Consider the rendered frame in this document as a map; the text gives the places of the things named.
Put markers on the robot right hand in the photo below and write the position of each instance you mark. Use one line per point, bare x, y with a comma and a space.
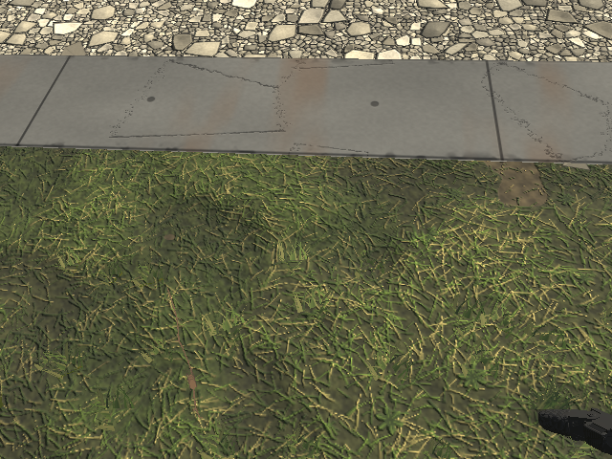
594, 426

